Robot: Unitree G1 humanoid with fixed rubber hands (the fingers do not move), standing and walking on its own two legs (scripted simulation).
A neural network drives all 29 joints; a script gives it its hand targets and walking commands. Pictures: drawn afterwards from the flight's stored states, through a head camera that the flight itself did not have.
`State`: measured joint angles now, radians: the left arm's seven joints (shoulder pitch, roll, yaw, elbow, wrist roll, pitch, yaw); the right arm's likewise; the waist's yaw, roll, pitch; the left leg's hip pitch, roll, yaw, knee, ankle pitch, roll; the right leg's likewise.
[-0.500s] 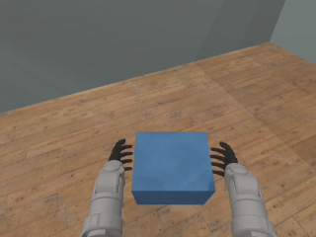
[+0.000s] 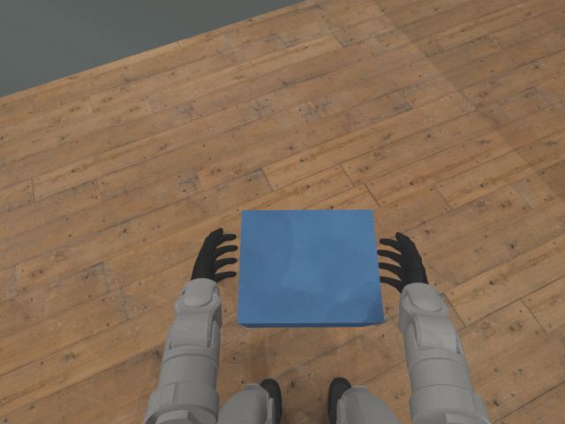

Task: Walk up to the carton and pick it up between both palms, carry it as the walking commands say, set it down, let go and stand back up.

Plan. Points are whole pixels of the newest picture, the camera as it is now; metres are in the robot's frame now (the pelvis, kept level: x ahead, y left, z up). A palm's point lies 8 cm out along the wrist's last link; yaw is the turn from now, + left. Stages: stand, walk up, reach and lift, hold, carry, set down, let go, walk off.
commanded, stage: set down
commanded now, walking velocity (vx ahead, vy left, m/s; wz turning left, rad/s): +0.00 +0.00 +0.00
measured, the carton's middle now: (305, 272) +0.35 +0.00 -0.16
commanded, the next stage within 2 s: none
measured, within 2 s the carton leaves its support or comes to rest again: neither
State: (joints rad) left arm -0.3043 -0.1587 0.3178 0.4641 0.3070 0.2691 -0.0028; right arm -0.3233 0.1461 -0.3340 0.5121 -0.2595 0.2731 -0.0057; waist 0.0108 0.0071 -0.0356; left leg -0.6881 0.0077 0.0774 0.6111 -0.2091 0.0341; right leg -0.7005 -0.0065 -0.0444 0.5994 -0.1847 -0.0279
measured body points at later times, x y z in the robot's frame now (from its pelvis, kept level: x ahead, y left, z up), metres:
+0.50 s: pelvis -0.04 +0.00 -0.08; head +0.16 +0.00 +0.32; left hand +0.35 +0.16 -0.16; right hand +0.35 -0.15 -0.17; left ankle +0.04 +0.10 -0.72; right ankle +0.05 -0.11 -0.72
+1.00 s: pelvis -0.05 +0.00 -0.16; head +0.19 +0.01 +0.22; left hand +0.37 +0.16 -0.25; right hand +0.38 -0.15 -0.26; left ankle +0.04 +0.10 -0.72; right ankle +0.05 -0.11 -0.72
